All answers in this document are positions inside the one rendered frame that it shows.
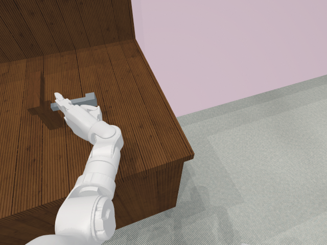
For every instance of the robot left hand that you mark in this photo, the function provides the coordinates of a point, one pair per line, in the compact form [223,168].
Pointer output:
[79,118]

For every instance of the left robot upper arm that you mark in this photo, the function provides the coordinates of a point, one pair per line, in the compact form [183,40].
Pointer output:
[82,221]

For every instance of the left robot forearm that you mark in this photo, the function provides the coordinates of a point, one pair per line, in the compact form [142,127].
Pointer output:
[102,165]

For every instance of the tap lever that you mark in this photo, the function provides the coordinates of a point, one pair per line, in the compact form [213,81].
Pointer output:
[89,99]

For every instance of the counter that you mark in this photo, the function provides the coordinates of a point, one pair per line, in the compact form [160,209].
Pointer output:
[74,47]

